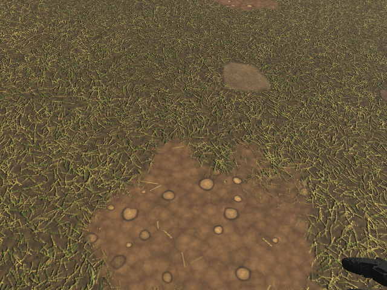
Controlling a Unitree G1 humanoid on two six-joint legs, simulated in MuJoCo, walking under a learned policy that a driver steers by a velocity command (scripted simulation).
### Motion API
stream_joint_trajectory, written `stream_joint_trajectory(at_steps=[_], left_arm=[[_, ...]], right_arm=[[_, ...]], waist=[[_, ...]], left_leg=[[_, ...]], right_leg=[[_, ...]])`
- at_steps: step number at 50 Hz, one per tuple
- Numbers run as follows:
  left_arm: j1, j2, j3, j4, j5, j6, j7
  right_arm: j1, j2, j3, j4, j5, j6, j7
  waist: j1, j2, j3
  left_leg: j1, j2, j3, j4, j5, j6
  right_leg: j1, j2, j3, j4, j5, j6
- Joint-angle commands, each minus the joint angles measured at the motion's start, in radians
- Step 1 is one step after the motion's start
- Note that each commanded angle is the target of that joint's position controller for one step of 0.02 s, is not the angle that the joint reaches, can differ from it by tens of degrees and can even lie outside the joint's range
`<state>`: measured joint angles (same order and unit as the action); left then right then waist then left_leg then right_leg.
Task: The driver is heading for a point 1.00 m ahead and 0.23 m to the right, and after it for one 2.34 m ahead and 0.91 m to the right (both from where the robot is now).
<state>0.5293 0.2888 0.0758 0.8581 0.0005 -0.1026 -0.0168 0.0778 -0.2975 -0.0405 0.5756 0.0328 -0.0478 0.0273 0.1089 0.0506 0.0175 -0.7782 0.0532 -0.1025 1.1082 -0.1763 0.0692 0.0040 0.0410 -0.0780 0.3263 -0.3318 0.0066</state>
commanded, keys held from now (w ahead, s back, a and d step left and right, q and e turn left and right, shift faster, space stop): w+shift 0.06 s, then w+e+shift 0.84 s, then w+shift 0.02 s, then shift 0.08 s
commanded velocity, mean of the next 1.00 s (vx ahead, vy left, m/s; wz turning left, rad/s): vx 0.99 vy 0.00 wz -0.60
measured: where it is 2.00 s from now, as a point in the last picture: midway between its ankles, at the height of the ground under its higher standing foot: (300, 153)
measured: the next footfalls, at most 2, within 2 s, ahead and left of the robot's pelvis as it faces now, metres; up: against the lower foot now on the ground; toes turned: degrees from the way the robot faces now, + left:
left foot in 0.20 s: +0.39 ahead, +0.14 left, +0.00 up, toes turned +0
right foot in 0.66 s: +0.79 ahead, -0.13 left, +0.00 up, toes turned -25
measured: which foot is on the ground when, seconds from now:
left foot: up 0.00-0.18, down 0.20-0.66, up 0.68-1.00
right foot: down 0.00-0.18, up 0.20-0.64, down 0.66-1.00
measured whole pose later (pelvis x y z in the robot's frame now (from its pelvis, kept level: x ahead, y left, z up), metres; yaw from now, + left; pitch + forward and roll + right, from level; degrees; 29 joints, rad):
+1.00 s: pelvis +0.88 -0.10 +0.00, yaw -40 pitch +0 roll +1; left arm 0.42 0.23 0.05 0.73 -0.01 -0.03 0.02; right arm -0.03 -0.25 -0.02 0.55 -0.02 -0.13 0.01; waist 0.11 0.01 0.04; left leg -0.64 0.03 -0.15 0.69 0.14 -0.04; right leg -0.09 0.16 0.23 0.55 -0.42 -0.11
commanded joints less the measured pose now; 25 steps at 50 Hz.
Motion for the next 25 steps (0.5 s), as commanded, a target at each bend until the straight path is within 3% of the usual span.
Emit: stream_joint_trajectory(at_steps=[1, 4, 6, 7, 8, 9, 10, 11, 12, 13, 14, 15, 16, 17, 19, 20, 23, 25], left_arm=[[-0.118, 0.109, 0.002, -0.079, -0.008, -0.028, 0.007], [-0.016, 0.119, -0.012, -0.019, -0.029, -0.016, 0.010], [-0.007, 0.159, -0.014, -0.005, -0.024, -0.002, 0.012], [0.001, 0.185, -0.013, 0.006, -0.019, 0.003, 0.016], [-0.005, 0.210, -0.011, 0.017, -0.011, 0.012, 0.021], [-0.050, 0.228, -0.011, 0.017, -0.006, 0.020, 0.026], [-0.055, 0.157, -0.031, -0.019, 0.017, 0.014, 0.029], [0.105, -0.040, -0.076, -0.051, -0.015, -0.011, 0.021], [-0.016, 0.073, -0.048, -0.064, -0.064, -0.028, 0.022], [-0.149, 0.096, -0.031, -0.105, -0.089, -0.026, 0.029], [-0.195, 0.070, -0.036, -0.118, -0.071, -0.022, 0.032], [-0.208, 0.059, -0.029, -0.109, -0.046, -0.006, 0.032], [-0.147, 0.030, -0.027, -0.098, -0.050, 0.016, 0.022], [-0.128, 0.008, -0.026, -0.088, -0.057, 0.040, 0.015], [-0.165, -0.009, -0.024, -0.102, -0.058, 0.077, 0.011], [-0.202, -0.008, -0.024, -0.118, -0.049, 0.085, 0.010], [-0.298, 0.004, -0.028, -0.161, -0.037, 0.079, -0.004], [-0.371, 0.024, -0.029, -0.180, -0.030, 0.069, -0.025]], right_arm=[[-0.102, -0.017, 0.012, -0.081, -0.013, -0.025, 0.021], [-0.236, 0.009, 0.023, -0.125, -0.012, -0.047, 0.045], [-0.241, -0.019, 0.007, -0.142, -0.011, -0.060, 0.051], [-0.189, -0.056, -0.011, -0.142, -0.010, -0.058, 0.045], [-0.049, -0.112, -0.039, -0.118, -0.005, -0.052, 0.032], [0.175, -0.153, -0.065, -0.065, 0.002, -0.039, 0.013], [0.399, -0.218, -0.086, -0.004, -0.008, -0.020, -0.014], [0.401, -0.288, -0.084, 0.014, -0.050, -0.037, -0.010], [0.427, -0.183, -0.067, 0.032, -0.049, -0.045, -0.005], [0.370, -0.123, -0.050, 0.061, -0.039, -0.053, -0.004], [0.313, -0.094, -0.044, 0.081, -0.037, -0.061, 0.000], [0.257, -0.052, -0.036, 0.098, -0.052, -0.069, 0.005], [0.216, -0.010, -0.029, 0.111, -0.066, -0.077, 0.006], [0.183, 0.023, -0.027, 0.125, -0.057, -0.080, 0.009], [0.130, 0.017, -0.032, 0.145, -0.036, -0.083, 0.007], [0.124, 0.003, -0.036, 0.152, -0.039, -0.085, 0.002], [0.122, -0.038, -0.042, 0.159, -0.058, -0.085, -0.021], [0.155, -0.075, -0.047, 0.168, -0.054, -0.084, -0.033]], waist=[[-0.070, -0.057, 0.137], [-0.028, -0.066, 0.166], [-0.062, -0.127, 0.128], [-0.108, -0.190, 0.066], [-0.197, -0.248, -0.026], [-0.336, -0.259, -0.128], [-0.400, -0.165, -0.287], [-0.237, 0.192, -0.505], [-0.292, 0.175, -0.462], [-0.281, 0.120, -0.228], [-0.237, 0.029, -0.124], [-0.185, -0.003, -0.058], [-0.125, 0.051, -0.053], [-0.101, 0.054, -0.034], [-0.072, 0.037, 0.050], [-0.073, 0.018, 0.083], [-0.071, -0.015, 0.136], [-0.096, -0.081, 0.154]], left_leg=[[-0.060, 0.030, 0.035, -0.194, 0.173, -0.003], [0.076, 0.011, 0.129, -0.382, 0.243, 0.013], [0.205, -0.055, 0.172, -0.453, 0.169, 0.027], [0.304, -0.086, 0.175, -0.460, 0.114, 0.038], [0.477, -0.107, 0.165, -0.468, 0.067, 0.056], [0.772, -0.091, 0.149, -0.505, 0.090, 0.065], [1.170, 0.107, -0.082, -0.426, -0.059, 0.068], [1.370, 0.355, -0.608, -0.620, -0.484, 0.171], [1.267, 0.336, -0.746, -0.817, -0.616, 0.156], [1.120, 0.314, -0.570, -0.827, -0.511, 0.131], [0.954, 0.293, -0.424, -0.837, -0.335, 0.124], [0.803, 0.245, -0.287, -0.852, -0.207, 0.101], [0.714, 0.231, -0.194, -0.869, -0.144, 0.098], [0.662, 0.214, -0.111, -0.895, -0.089, 0.089], [0.577, 0.211, 0.028, -0.949, 0.006, 0.062], [0.558, 0.201, 0.089, -0.963, 0.065, 0.055], [0.548, 0.149, 0.245, -0.996, 0.159, 0.049], [0.598, 0.132, 0.324, -1.013, 0.215, 0.027]], right_leg=[[-0.090, -0.268, 0.166, -0.248, 0.263, -0.171], [-0.052, -0.272, 0.105, -0.297, 0.417, -0.160], [0.010, -0.283, 0.082, -0.211, 0.817, -0.156], [0.050, -0.301, 0.086, -0.122, 1.056, -0.149], [0.056, -0.308, 0.092, 0.037, 1.226, -0.140], [-0.080, -0.277, 0.065, 0.286, 1.219, -0.108], [-0.385, -0.210, 0.096, 0.647, 0.773, -0.080], [-0.637, -0.051, 0.208, 0.997, -0.125, -0.067], [-0.722, -0.071, 0.267, 1.106, -0.097, -0.080], [-0.825, -0.104, 0.227, 1.129, -0.033, -0.073], [-0.811, -0.150, 0.211, 1.086, 0.037, -0.071], [-0.746, -0.187, 0.204, 1.048, 0.087, -0.072], [-0.677, -0.218, 0.219, 1.032, 0.126, -0.068], [-0.644, -0.235, 0.215, 1.013, 0.123, -0.066], [-0.677, -0.255, 0.204, 0.980, 0.116, -0.056], [-0.710, -0.256, 0.199, 0.959, 0.164, -0.050], [-0.752, -0.221, 0.145, 0.790, 0.372, -0.044], [-0.733, -0.191, 0.075, 0.643, 0.489, -0.064]])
